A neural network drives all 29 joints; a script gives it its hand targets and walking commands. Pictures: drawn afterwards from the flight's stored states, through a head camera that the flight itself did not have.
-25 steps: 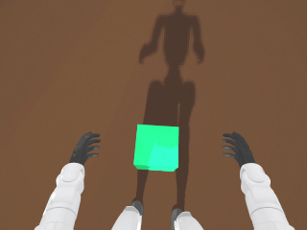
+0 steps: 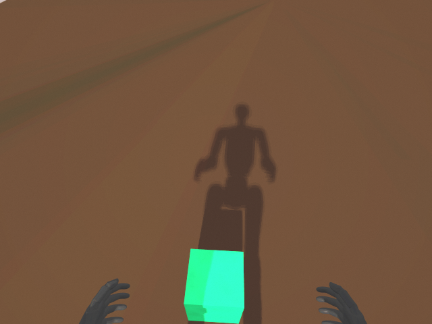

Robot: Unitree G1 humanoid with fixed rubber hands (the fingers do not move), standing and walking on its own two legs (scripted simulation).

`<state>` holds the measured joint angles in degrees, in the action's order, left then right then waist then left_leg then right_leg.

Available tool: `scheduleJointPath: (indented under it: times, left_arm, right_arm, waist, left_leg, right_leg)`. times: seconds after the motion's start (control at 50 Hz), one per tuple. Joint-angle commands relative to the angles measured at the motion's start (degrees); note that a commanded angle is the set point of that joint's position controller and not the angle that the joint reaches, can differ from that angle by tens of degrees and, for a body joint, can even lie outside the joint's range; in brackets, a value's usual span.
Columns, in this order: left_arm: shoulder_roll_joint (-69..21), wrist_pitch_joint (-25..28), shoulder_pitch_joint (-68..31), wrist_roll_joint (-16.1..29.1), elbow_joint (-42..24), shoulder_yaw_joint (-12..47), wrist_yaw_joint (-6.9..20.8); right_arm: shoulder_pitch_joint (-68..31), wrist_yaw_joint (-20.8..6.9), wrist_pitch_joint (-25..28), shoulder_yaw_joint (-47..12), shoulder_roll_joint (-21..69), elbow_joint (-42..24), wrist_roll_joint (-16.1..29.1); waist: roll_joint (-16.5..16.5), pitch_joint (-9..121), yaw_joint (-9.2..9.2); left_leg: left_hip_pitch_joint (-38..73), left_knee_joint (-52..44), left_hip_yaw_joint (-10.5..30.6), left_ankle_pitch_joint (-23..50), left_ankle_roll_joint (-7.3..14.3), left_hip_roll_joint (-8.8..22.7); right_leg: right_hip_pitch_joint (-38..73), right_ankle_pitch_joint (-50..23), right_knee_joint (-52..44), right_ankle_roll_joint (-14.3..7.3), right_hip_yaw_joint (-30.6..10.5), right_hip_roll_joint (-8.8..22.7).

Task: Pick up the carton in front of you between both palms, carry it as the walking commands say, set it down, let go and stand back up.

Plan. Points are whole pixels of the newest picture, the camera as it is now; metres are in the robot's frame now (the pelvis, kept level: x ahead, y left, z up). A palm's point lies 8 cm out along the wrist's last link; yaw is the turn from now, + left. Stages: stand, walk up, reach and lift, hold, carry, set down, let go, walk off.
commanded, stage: let go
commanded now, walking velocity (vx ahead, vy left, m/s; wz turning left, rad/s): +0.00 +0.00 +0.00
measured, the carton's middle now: (215, 287) +0.41 +0.01 -0.65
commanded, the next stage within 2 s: stand in 0.26 s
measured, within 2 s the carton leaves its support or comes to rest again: neither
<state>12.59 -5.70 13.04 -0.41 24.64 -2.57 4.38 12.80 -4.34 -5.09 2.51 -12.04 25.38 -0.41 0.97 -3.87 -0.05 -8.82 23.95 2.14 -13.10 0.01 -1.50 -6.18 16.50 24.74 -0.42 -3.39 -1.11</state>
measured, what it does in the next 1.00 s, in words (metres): stands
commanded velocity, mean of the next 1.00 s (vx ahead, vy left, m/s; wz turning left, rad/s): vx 0.00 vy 0.00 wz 0.00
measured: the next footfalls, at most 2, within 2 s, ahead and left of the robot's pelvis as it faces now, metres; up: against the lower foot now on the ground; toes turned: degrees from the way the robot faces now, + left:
none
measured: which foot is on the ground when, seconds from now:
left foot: down 0.00-1.00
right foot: down 0.00-1.00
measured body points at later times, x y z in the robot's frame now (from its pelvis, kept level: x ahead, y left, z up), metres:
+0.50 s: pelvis +0.01 +0.01 -0.01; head +0.02 +0.02 +0.44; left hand +0.16 +0.29 -0.10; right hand +0.16 -0.28 -0.09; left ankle +0.00 +0.12 -0.74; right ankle -0.03 -0.12 -0.74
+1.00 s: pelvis +0.01 +0.01 +0.00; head +0.01 +0.02 +0.45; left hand +0.14 +0.31 -0.11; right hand +0.14 -0.29 -0.10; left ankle +0.00 +0.12 -0.74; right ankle -0.03 -0.12 -0.74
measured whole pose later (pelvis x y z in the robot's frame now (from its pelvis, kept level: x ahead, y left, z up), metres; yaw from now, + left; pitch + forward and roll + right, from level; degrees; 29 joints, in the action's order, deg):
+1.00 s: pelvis +0.01 +0.01 +0.00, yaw +0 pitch -1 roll +0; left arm 20.0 -0.3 10.3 -1.7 47.0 -1.8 -1.2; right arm 8.6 1.4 0.3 1.2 -20.0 49.1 -1.9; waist 0.8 -0.6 -0.1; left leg -9.6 26.1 1.7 -15.2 0.9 -1.5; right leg -5.8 17.1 24.1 0.4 -3.8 -1.0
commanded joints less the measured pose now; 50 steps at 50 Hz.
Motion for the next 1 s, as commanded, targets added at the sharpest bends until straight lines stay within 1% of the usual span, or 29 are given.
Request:
scheduleJointPath:
  times: [0.0, 0.1, 0.22, 0.24, 0.26, 0.28, 0.32, 0.34, 0.44, 0.54, 0.76, 0.98]
  left_arm:
    - [5.3, -1.1, -3.2, -0.5, -5.5, -1.8, 0.1]
    - [5.1, -2.3, -2.7, -0.8, -6.0, -1.9, -0.2]
    - [4.9, -2.1, -2.8, -0.6, -6.4, -1.8, -0.3]
    - [6.7, -5.3, -4.0, -2.2, -9.9, -1.9, -1.9]
    - [12.6, -1.2, -3.7, -0.6, 0.0, -3.0, -4.6]
    - [12.4, 0.6, -2.1, -1.1, 0.8, -2.8, -5.4]
    - [11.1, 2.4, -2.5, -1.7, 2.5, -2.3, -5.5]
    - [10.7, 2.9, -3.0, -1.8, 3.3, -2.1, -5.4]
    - [12.2, 4.3, -3.4, -1.7, 7.5, -2.2, -5.1]
    - [13.7, 5.0, -3.2, -1.7, 10.6, -2.0, -5.5]
    - [15.1, 5.8, -3.4, -1.5, 15.9, -1.6, -5.8]
    - [15.8, 6.1, -4.1, -1.3, 19.7, -1.1, -5.8]
  right_arm:
    - [-3.8, -0.2, -0.9, 1.4, -5.0, -5.9, -0.2]
    - [-3.3, -0.2, -2.2, 1.9, -5.0, -6.2, -0.7]
    - [-3.6, 0.0, -2.3, 2.1, -4.9, -6.2, -1.0]
    - [-0.4, 1.0, -0.7, 2.2, -5.6, -2.7, 0.0]
    - [-4.8, 3.8, 1.2, 2.8, -12.3, 3.0, -1.6]
    - [-3.2, 4.6, 2.1, 3.0, -12.5, 3.2, -1.9]
    - [-3.9, 4.7, 3.2, 2.1, -11.7, 5.4, -2.1]
    - [-4.4, 4.9, 3.6, 2.0, -11.6, 6.1, -2.1]
    - [-5.3, 4.9, 4.8, 1.6, -12.9, 9.9, -2.0]
    - [-4.8, 5.5, 5.3, 1.7, -14.6, 12.7, -1.9]
    - [-5.4, 6.0, 5.9, 1.3, -16.6, 17.4, -1.7]
    - [-6.1, 5.9, 6.1, 0.7, -17.3, 21.1, -1.4]
  waist:
    - [-0.1, -0.9, 0.22]
    - [-0.9, -0.1, 0.22]
    - [-0.7, 1.2, 0.03]
    - [-3.1, 4.1, -0.34]
    - [2.1, 2.9, 0.58]
    - [2.5, 3.9, -0.03]
    - [0.7, 4.3, 0.18]
    - [0.2, 4.2, 0.08]
    - [-1.2, 7.3, 0.3]
    - [-2.0, 7.8, -0.01]
    - [-1.3, 6.9, -0.08]
    - [-1.0, 5.7, -0.06]
  left_leg:
    - [9.7, -1.5, -2.3, 5.2, -1.3, -1.5]
    - [10.0, -1.5, -2.1, 8.1, -0.9, -1.2]
    - [10.9, -1.5, -1.8, 12.1, -0.6, -0.9]
    - [10.1, 0.7, -2.0, 12.4, -1.5, -2.0]
    - [1.7, 2.5, -0.2, 11.6, -1.7, 3.1]
    - [0.8, 2.6, 0.5, 9.0, -1.2, 3.5]
    - [-1.8, 1.5, 1.4, 3.0, -0.9, 3.6]
    - [-2.2, 1.3, 1.8, 2.3, -0.8, 3.7]
    - [-0.6, 2.4, 2.8, 11.5, 0.0, 4.8]
    - [0.6, 2.4, 3.6, 15.3, 0.3, 5.5]
    - [1.9, 1.2, 4.4, 17.9, 0.7, 6.1]
    - [2.5, -1.0, 4.8, 15.4, 1.0, 6.3]
  right_leg:
    - [-9.7, -2.3, -6.9, 0.2, 2.3, 0.4]
    - [-6.1, -6.9, -5.4, 0.7, 2.7, -0.4]
    - [-4.0, -11.1, -4.5, 1.1, 2.7, -1.0]
    - [-2.0, -14.5, -2.6, 0.8, 2.8, -0.6]
    - [-7.9, -10.4, -2.1, 2.5, 0.6, 2.5]
    - [-6.7, -8.1, -2.0, 2.0, -0.6, 2.5]
    - [-7.0, -3.0, -2.4, 1.4, -1.7, 3.0]
    - [-7.3, -2.6, -2.2, 1.1, -1.9, 3.1]
    - [-4.9, -11.5, -0.6, 1.0, -2.2, 3.7]
    - [-3.9, -14.6, -0.4, 0.9, -2.4, 4.0]
    - [-2.4, -17.1, -1.5, 0.5, -2.9, 4.6]
    - [-1.6, -15.4, -3.5, 0.2, -3.7, 5.3]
